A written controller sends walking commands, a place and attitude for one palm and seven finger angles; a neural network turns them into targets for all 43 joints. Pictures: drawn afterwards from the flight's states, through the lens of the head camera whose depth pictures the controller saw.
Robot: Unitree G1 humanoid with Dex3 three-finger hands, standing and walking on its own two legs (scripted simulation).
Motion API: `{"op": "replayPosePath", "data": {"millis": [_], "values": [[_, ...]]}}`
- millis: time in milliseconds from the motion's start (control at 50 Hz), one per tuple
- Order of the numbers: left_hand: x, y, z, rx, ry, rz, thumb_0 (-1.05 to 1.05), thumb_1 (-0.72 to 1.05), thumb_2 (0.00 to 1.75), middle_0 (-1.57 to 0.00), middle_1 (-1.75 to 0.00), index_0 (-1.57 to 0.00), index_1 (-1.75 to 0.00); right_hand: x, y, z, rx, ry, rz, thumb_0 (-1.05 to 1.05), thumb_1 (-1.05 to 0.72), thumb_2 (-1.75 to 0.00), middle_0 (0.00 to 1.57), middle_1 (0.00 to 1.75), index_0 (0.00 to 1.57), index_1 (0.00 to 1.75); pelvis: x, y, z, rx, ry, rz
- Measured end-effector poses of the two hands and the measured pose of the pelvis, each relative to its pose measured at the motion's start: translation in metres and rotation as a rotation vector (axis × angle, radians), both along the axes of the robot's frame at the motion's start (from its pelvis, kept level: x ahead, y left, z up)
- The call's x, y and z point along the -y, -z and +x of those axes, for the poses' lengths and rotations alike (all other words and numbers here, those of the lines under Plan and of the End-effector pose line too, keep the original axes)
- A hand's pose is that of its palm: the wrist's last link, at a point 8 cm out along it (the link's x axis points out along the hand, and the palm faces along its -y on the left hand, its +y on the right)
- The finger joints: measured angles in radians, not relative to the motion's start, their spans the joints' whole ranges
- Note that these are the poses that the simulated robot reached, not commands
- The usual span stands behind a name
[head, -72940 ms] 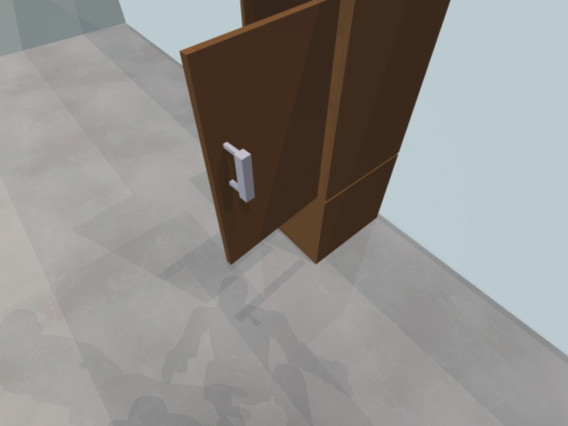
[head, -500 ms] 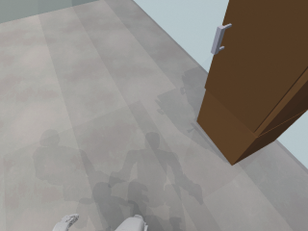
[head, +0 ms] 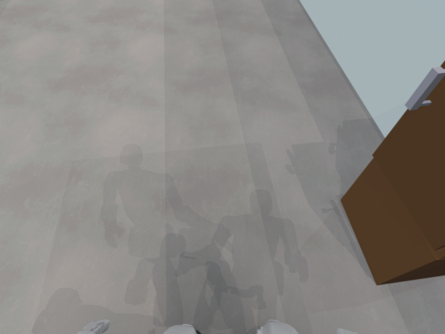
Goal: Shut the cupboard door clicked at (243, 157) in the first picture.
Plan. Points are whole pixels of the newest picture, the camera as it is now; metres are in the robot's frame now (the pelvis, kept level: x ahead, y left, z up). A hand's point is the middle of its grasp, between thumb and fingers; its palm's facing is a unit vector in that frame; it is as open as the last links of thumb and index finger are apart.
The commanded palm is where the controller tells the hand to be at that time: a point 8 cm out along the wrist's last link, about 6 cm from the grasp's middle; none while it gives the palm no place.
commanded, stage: walk to a spot facing it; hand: left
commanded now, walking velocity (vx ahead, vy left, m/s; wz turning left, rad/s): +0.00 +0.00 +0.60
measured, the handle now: (431, 88) +0.70 -0.50 +0.01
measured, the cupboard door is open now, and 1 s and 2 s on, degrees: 4 4 4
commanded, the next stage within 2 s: turn to face it in 1.20 s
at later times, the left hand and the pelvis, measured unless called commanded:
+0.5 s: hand out of the picture -0.03 +0.22 -0.18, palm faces +0.39 -0.89 -0.22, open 7.4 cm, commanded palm none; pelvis +0.05 +0.02 -0.01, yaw +20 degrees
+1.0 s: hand (111, 299) +0.19 +0.25 -0.15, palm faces +0.60 -0.77 -0.22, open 7.3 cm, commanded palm none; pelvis +0.23 +0.05 +0.01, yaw +36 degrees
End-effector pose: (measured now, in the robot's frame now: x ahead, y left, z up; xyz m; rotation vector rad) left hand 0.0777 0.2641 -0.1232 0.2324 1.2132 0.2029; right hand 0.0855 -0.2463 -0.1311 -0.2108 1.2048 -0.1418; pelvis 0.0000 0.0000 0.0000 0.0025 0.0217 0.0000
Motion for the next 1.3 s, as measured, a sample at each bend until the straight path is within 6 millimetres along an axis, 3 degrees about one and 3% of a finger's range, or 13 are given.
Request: {"op": "replayPosePath", "data": {"millis": [120, 260, 380, 460, 500, 580, 740, 820, 900, 980, 1060, 1200, 1300], "values": [[0.017, -0.009, -0.014, 0.073, -0.063, 0.037, 0.01, 0.91, 0.90, -0.20, -0.30, -0.21, -0.30, 0.018, 0.017, 0.013, -0.025, -0.049, 0.031, 0.00, -0.90, -0.90, 0.20, 0.29, 0.20, 0.30, 0.019, 0.007, 0.000, 0.008, -0.091, 0.012], [0.034, -0.012, -0.049, 0.022, -0.183, -0.017, 0.01, 0.91, 0.90, -0.20, -0.30, -0.21, -0.30, 0.014, -0.003, 0.038, -0.048, -0.136, 0.037, 0.00, -0.91, -0.90, 0.20, 0.29, 0.20, 0.30, 0.022, -0.009, 0.014, 0.002, -0.201, 0.029], [0.029, 0.002, -0.089, -0.029, -0.330, -0.074, 0.01, 0.91, 0.90, -0.20, -0.30, -0.21, -0.30, -0.021, -0.013, 0.087, -0.046, -0.283, 0.018, 0.00, -0.91, -0.90, 0.19, 0.29, 0.20, 0.30, 0.006, -0.010, 0.031, -0.009, -0.302, 0.029], [0.014, 0.022, -0.123, -0.110, -0.419, -0.103, 0.01, 0.91, 0.90, -0.20, -0.30, -0.21, -0.30, -0.056, -0.010, 0.132, 0.044, -0.379, -0.001, 0.00, -0.91, -0.90, 0.19, 0.29, 0.20, 0.30, -0.016, 0.005, 0.044, -0.007, -0.344, 0.016], [0.005, 0.026, -0.128, -0.165, -0.427, -0.103, 0.01, 0.91, 0.90, -0.20, -0.30, -0.21, -0.30, -0.069, -0.011, 0.144, 0.083, -0.394, -0.005, 0.00, -0.91, -0.90, 0.20, 0.29, 0.20, 0.30, -0.023, 0.007, 0.051, 0.001, -0.351, 0.021], [-0.016, 0.016, -0.100, -0.137, -0.443, -0.083, 0.01, 0.91, 0.90, -0.20, -0.30, -0.20, -0.30, -0.079, -0.014, 0.147, 0.058, -0.404, -0.012, 0.00, -0.91, -0.90, 0.20, 0.29, 0.20, 0.30, -0.031, -0.001, 0.070, 0.008, -0.384, 0.016], [-0.045, -0.009, 0.020, 0.084, -0.413, -0.027, 0.01, 0.91, 0.90, -0.19, -0.30, -0.20, -0.30, -0.072, 0.005, 0.146, -0.144, -0.388, 0.012, 0.00, -0.90, -0.90, 0.20, 0.29, 0.20, 0.30, -0.038, -0.004, 0.129, 0.017, -0.444, 0.025], [-0.048, -0.007, 0.072, 0.170, -0.408, 0.018, 0.01, 0.91, 0.90, -0.20, -0.30, -0.20, -0.30, -0.063, 0.027, 0.172, -0.215, -0.387, 0.020, 0.00, -0.90, -0.90, 0.20, 0.30, 0.21, 0.30, -0.036, 0.012, 0.171, 0.019, -0.488, 0.035], [-0.037, -0.009, 0.083, 0.165, -0.482, 0.014, 0.01, 0.91, 0.90, -0.20, -0.30, -0.21, -0.30, -0.072, 0.023, 0.226, -0.211, -0.441, 0.004, 0.00, -0.91, -0.90, 0.20, 0.29, 0.20, 0.30, -0.040, 0.006, 0.200, 0.023, -0.550, 0.025], [-0.017, -0.008, 0.077, 0.095, -0.576, -0.040, 0.00, 0.91, 0.90, -0.20, -0.30, -0.21, -0.30, -0.101, 0.004, 0.292, -0.135, -0.508, 0.009, 0.00, -0.91, -0.90, 0.20, 0.29, 0.20, 0.30, -0.051, -0.008, 0.228, 0.010, -0.615, 0.015], [-0.007, -0.004, 0.058, 0.020, -0.691, -0.070, 0.00, 0.94, 0.90, -0.20, -0.30, -0.21, -0.30, -0.146, -0.010, 0.356, -0.064, -0.607, 0.018, 0.00, -0.91, -0.90, 0.19, 0.29, 0.20, 0.30, -0.065, -0.014, 0.253, 0.003, -0.679, 0.006], [0.010, 0.013, 0.021, -0.134, -0.849, -0.174, 0.01, 0.92, 0.90, -0.20, -0.30, -0.21, -0.30, -0.265, -0.019, 0.450, 0.063, -0.824, 0.051, 0.00, -0.91, -0.90, 0.19, 0.29, 0.20, 0.30, -0.110, -0.006, 0.282, 0.020, -0.766, -0.008], [-0.010, 0.037, 0.004, -0.220, -0.917, -0.233, 0.01, 0.91, 0.90, -0.20, -0.30, -0.21, -0.30, -0.349, -0.013, 0.494, 0.212, -0.923, 0.071, 0.00, -0.91, -0.90, 0.19, 0.29, 0.20, 0.30, -0.158, 0.019, 0.294, 0.032, -0.811, -0.017]]}}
